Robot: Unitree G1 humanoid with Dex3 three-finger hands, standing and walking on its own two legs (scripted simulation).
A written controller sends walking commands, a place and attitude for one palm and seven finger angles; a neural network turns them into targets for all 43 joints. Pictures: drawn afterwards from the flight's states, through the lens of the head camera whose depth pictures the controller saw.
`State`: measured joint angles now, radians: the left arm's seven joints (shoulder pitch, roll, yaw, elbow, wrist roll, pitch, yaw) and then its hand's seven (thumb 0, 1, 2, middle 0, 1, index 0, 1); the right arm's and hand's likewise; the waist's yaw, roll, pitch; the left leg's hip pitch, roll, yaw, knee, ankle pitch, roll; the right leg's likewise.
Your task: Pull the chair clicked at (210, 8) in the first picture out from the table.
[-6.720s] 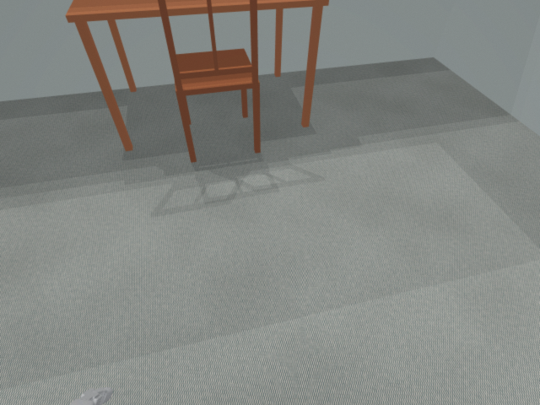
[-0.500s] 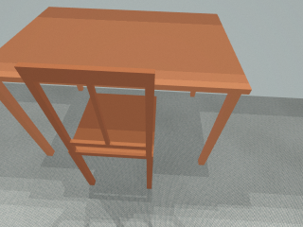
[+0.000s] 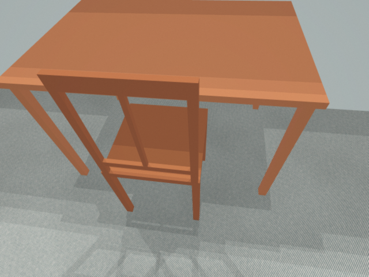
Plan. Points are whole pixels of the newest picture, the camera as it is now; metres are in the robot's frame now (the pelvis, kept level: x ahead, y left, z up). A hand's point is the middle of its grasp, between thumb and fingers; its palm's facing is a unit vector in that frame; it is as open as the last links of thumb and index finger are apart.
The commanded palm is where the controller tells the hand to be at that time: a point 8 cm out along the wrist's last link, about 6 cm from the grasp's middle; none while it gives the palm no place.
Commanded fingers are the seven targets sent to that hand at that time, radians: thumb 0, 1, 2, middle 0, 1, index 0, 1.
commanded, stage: come to a stop and stand still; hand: left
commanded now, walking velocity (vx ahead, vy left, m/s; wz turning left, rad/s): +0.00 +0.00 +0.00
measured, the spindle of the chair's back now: (135, 135) +0.51 +0.22 -0.07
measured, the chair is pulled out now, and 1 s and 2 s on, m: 0.00 0.00 0.00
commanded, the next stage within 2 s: look again from close up in 0.48 s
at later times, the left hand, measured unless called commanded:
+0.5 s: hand out of the picture +0.01 +0.21 -0.18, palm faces +0.02 -0.98 -0.19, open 7.3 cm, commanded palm none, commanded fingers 0.00 0.90 0.90 -0.20 -0.30 -0.20 -0.30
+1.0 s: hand out of the picture +0.01 +0.21 -0.18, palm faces +0.01 -0.97 -0.23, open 7.3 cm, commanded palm none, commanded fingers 0.00 0.90 0.90 -0.20 -0.30 -0.20 -0.30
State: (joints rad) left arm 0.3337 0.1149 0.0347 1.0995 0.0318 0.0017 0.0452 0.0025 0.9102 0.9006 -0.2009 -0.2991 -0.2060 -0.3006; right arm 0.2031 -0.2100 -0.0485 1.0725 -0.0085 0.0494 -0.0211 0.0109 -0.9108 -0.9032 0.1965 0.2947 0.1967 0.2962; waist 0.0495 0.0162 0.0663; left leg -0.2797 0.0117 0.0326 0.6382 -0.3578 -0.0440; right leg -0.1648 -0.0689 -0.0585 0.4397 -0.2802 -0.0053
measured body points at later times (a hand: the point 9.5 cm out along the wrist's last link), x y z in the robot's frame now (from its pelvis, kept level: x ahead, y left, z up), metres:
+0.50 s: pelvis +0.00 +0.04 +0.00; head +0.01 +0.04 +0.45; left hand +0.01 +0.27 -0.17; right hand +0.04 -0.20 -0.16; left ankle -0.01 +0.15 -0.75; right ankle -0.03 -0.11 -0.75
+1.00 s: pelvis -0.04 +0.02 -0.01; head -0.05 +0.02 +0.44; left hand +0.01 +0.26 -0.16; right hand +0.01 -0.21 -0.17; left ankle -0.01 +0.15 -0.75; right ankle -0.03 -0.11 -0.75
